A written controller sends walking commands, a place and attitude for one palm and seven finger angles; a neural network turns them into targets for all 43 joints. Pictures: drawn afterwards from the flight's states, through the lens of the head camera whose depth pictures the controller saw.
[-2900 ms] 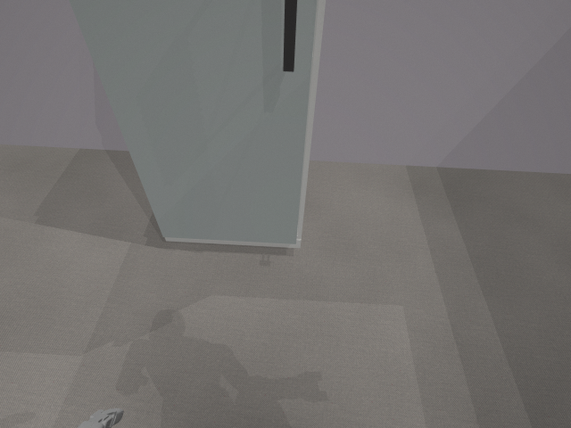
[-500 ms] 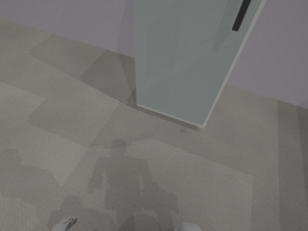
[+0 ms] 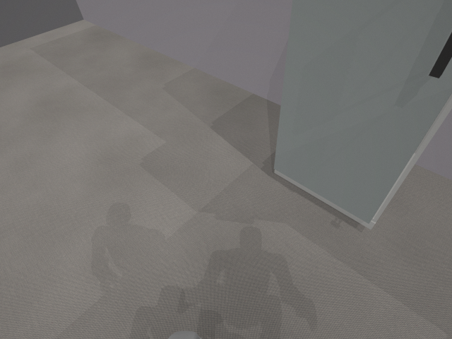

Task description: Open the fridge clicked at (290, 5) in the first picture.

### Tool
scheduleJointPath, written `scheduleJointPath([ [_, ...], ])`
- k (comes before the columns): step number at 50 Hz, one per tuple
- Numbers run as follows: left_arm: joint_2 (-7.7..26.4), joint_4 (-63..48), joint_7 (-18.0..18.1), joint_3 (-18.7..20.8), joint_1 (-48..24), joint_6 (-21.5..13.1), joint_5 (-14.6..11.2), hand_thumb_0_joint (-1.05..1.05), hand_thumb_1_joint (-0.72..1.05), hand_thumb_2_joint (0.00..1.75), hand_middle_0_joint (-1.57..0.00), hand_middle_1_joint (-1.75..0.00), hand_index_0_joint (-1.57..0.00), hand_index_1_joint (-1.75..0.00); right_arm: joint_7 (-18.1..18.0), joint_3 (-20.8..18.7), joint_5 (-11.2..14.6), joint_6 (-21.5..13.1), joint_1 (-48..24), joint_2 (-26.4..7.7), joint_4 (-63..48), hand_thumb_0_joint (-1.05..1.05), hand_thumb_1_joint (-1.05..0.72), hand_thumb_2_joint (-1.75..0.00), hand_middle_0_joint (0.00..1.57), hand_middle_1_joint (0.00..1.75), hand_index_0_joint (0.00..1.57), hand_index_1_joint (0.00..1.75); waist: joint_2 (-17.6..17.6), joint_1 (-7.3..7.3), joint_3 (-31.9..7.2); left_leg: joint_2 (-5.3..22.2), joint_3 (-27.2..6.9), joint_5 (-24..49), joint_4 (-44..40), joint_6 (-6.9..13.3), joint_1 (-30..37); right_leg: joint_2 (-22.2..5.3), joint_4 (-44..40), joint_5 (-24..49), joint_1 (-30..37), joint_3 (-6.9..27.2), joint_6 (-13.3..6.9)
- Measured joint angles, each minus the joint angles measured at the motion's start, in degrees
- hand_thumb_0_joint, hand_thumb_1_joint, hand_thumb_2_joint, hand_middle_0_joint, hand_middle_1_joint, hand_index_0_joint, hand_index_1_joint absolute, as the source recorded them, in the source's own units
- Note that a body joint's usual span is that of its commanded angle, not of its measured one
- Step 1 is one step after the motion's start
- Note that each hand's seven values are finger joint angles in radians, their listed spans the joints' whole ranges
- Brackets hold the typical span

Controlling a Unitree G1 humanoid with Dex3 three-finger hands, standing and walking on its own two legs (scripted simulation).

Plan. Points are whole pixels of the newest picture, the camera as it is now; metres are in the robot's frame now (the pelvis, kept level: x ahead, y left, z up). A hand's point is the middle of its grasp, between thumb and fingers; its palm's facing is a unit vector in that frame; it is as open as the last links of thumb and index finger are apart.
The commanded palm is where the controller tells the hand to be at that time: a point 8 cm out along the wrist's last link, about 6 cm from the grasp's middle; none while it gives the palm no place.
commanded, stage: walk to a spot facing it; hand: right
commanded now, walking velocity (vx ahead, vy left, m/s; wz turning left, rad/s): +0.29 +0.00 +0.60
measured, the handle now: out of the picture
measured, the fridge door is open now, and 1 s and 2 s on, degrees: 0 0 0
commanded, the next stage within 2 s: turn to face it in 0.56 s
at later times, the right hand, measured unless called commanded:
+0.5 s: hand (276, 324) +0.20 -0.08 -0.17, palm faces -0.23 +0.95 -0.21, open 7.3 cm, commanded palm none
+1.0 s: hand (284, 254) +0.36 -0.12 -0.19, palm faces -0.08 +0.99 -0.15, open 7.4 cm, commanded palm none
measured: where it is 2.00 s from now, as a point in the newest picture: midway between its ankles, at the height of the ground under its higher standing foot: outside the picture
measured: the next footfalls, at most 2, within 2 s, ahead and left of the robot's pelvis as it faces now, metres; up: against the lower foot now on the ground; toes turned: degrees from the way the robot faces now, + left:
left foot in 0.26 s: +0.07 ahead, +0.18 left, +0.00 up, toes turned +16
right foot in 0.72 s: +0.39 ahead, +0.03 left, +0.00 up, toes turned +6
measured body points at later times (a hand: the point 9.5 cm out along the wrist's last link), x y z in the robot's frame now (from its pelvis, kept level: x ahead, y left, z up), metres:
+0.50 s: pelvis +0.11 +0.09 +0.00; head +0.12 +0.10 +0.45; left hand +0.07 +0.34 -0.15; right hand +0.21 -0.13 -0.15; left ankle +0.03 +0.17 -0.74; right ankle +0.18 -0.04 -0.67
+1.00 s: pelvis +0.28 +0.05 -0.01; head +0.30 +0.02 +0.44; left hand +0.28 +0.30 -0.14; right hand +0.36 -0.17 -0.18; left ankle +0.26 +0.23 -0.66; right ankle +0.35 +0.03 -0.75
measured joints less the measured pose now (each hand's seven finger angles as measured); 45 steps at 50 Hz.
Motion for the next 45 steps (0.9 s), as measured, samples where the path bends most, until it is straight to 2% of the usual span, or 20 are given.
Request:
scheduleJointPath([
  [7, 1.18, 3.38, -0.51, 1.06, 5.47, -0.71, 0.47, 0.01, 0.9, 0.9, -0.21, -0.3, -0.2, -0.3, 0.94, 0.88, 0.09, -0.17, -2.47, 2.48, 0.43, 0.01, -0.91, -0.9, 0.2, 0.3, 0.19, 0.29, -2.06, 2.86, 0.53, 2.8, 4.14, -2.69, -13.7, 1.3, 3.44, -2.78, -1.28, -0.78, 1.57, -5.3, 1.77],
  [11, 2.72, 5.62, -0.92, 1.83, 7.93, -0.46, 0.77, 0.01, 0.9, 0.9, -0.21, -0.3, -0.2, -0.3, 0.99, 1.42, 0.19, -1.37, -5.11, 3.74, -0.51, 0.01, -0.91, -0.9, 0.2, 0.3, 0.19, 0.29, -3.55, 4.5, 1.13, 2.28, 6.61, -4.34, -24.13, 2.7, 7.32, -5.13, 0.98, -3.19, 2.19, -7.93, 3.98],
  [13, 3.31, 6.39, -1.23, 1.99, 9.59, -0.24, 0.69, 0.01, 0.9, 0.9, -0.21, -0.3, -0.2, -0.3, 0.82, 1.78, 0.24, -2.85, -6.22, 3.9, -1.39, 0.01, -0.91, -0.9, 0.2, 0.3, 0.19, 0.29, -4.09, 4.83, 1.12, 1.31, 7.73, -1.87, -31.61, 3.98, 11.3, -6.95, 5.83, -6.31, 1.21, -8.34, 5.29],
  [14, 3.52, 6.93, -1.45, 1.97, 10.01, 0.17, 0.47, 0.01, 0.9, 0.9, -0.21, -0.3, -0.2, -0.3, 0.5, 1.98, 0.22, -4.09, -6.87, 3.97, -1.59, 0.01, -0.91, -0.9, 0.2, 0.3, 0.19, 0.29, -4.35, 4.62, 1.29, 0.73, 7.81, 2.43, -32.05, 4.71, 11.45, -7.77, 11.61, -9.8, -0.66, -7.06, 5.32],
  [16, 3.88, 8.27, -1.77, 1.87, 9.3, 1.65, 0.46, 0.01, 0.9, 0.9, -0.2, -0.3, -0.2, -0.3, -0.49, 2.5, 0.86, -5.83, -7.28, 4.71, -1.48, 0.01, -0.91, -0.89, 0.2, 0.3, 0.19, 0.29, -5.05, 4.34, 1.62, -0.45, 7.96, 0.92, -29.64, 5.68, 11.91, -6.98, 25.92, -13.38, -6.26, -0.74, 4.84],
  [18, 3.76, 8.78, -2.04, 1.93, 8.02, 2.16, 0.49, 0.01, 0.91, 0.9, -0.2, -0.3, -0.2, -0.3, -1.25, 2.89, 1.16, -6.79, -5.9, 5.36, -0.95, 0.0, -0.91, -0.89, 0.2, 0.3, 0.19, 0.29, -4.72, 3.71, 0.88, -1.22, 7.28, -0.91, -31.6, 6.11, 14.53, -5.57, 35.54, -10.69, -11.25, 2.31, 4.49],
  [20, 3.41, 8.28, -2.24, 1.95, 6.04, 1.81, 0.7, 0.02, 0.91, 0.9, -0.2, -0.3, -0.2, -0.3, -1.84, 3.25, 1.18, -7.38, -3.8, 5.86, 0.22, 0.0, -0.91, -0.89, 0.2, 0.3, 0.2, 0.29, -4.12, 3.2, 0.11, -1.81, 6.19, -0.23, -35.54, 5.98, 17.72, -4.99, 38.97, -6.59, -15.33, 3.35, 4.75],
  [26, 1.67, 4.69, -2.63, 1.86, -1.12, 0.13, 0.59, 0.01, 0.91, 0.9, -0.2, -0.3, -0.19, -0.3, -3.03, 3.75, 0.9, -8.59, 1.95, 6.47, 5.21, 0.0, -0.93, -0.89, 0.2, 0.3, 0.2, 0.3, -3.91, 2.48, 0.09, -3.23, 4.48, 0.8, -44.17, 6.21, 26.0, -4.84, 33.32, 1.1, -23.65, 4.37, 5.66],
  [31, 0.12, 3.58, -3.38, 1.24, -5.83, -0.08, 0.09, 0.01, 0.91, 0.9, -0.2, -0.3, -0.19, -0.3, -3.55, 4.26, 0.68, -8.75, 6.0, 6.96, 8.47, 0.0, -0.93, -0.89, 0.2, 0.3, 0.2, 0.3, -3.81, 0.65, 1.11, -3.8, 4.53, -1.97, -46.49, 5.06, 31.63, -3.8, 22.93, 5.44, -24.29, 3.24, 4.43],
  [33, -0.52, 3.37, -3.57, 0.95, -7.13, -0.37, -0.04, 0.01, 0.91, 0.9, -0.2, -0.3, -0.19, -0.3, -3.76, 4.26, 0.57, -8.63, 7.42, 6.94, 9.53, 0.0, -0.92, -0.89, 0.2, 0.3, 0.2, 0.3, -3.15, -0.23, 1.64, -3.52, 4.59, -4.16, -45.75, 4.28, 33.33, -2.76, 18.19, 5.39, -22.4, 2.75, 3.36],
  [35, -1.02, 3.02, -3.42, 0.57, -7.83, -1.18, 0.05, 0.01, 0.91, 0.9, -0.2, -0.3, -0.19, -0.3, -3.91, 4.21, 0.61, -8.42, 8.94, 6.82, 10.48, 0.0, -0.92, -0.89, 0.2, 0.3, 0.2, 0.3, -2.13, -0.66, 2.16, -2.65, 4.53, -7.91, -41.61, 3.37, 33.68, -1.03, 12.8, 6.54, -18.71, 2.35, 2.14],
  [36, -1.21, 2.84, -3.19, 0.43, -7.93, -1.8, 0.24, 0.01, 0.91, 0.9, -0.2, -0.3, -0.2, -0.3, -3.95, 4.14, 0.75, -8.13, 9.47, 6.78, 11.01, 0.01, -0.92, -0.89, 0.2, 0.3, 0.2, 0.3, -1.62, -0.43, 2.45, -1.98, 4.86, -10.24, -36.33, 3.21, 32.36, -0.13, 11.66, 6.88, -17.15, 2.26, -0.04],
  [38, -1.75, 2.82, -2.53, 0.02, -8.19, -2.56, 0.27, 0.01, 0.91, 0.9, -0.2, -0.3, -0.2, -0.3, -3.97, 4.06, 1.38, -7.09, 8.54, 6.46, 11.58, 0.01, -0.92, -0.89, 0.2, 0.3, 0.2, 0.29, -0.27, -0.47, 3.68, -1.05, 3.89, -12.93, -17.45, 3.87, 25.11, 1.09, 14.97, 3.49, -17.04, 1.54, -3.32],
  [40, -2.09, 3.48, -1.89, -0.4, -7.65, -2.35, -0.16, 0.01, 0.91, 0.9, -0.2, -0.3, -0.2, -0.3, -4.12, 4.05, 1.49, -6.46, 7.16, 6.24, 11.31, 0.01, -0.91, -0.89, 0.2, 0.3, 0.2, 0.29, 0.12, -0.61, 4.13, -1.13, 3.14, -12.45, -2.13, 4.13, 17.57, 1.91, 14.2, 2.06, -15.0, 1.04, -4.33],
  [42, -2.36, 4.2, -1.35, -0.52, -6.34, -2.09, -0.33, 0.0, 0.91, 0.9, -0.2, -0.3, -0.2, -0.3, -3.86, 3.78, 1.25, -6.08, 4.92, 6.04, 10.43, 0.01, -0.91, -0.89, 0.2, 0.3, 0.19, 0.29, 0.03, -0.28, 4.16, -0.16, 3.99, -9.2, 4.57, 3.51, 11.21, 3.09, 10.68, 3.26, -12.59, 1.39, -4.25],
  [45, -1.46, 4.93, -0.47, 0.35, -4.55, -1.79, -0.67, -0.01, 0.94, 0.9, -0.21, -0.3, -0.2, -0.3, -3.68, 3.23, 1.01, -5.52, 1.21, 6.12, 7.6, 0.01, -0.91, -0.89, 0.2, 0.3, 0.19, 0.29, -0.35, 0.1, 4.05, 1.62, 4.09, -4.97, 3.75, 2.37, 4.22, 4.92, 5.09, 5.68, -9.83, 2.48, -5.2],
])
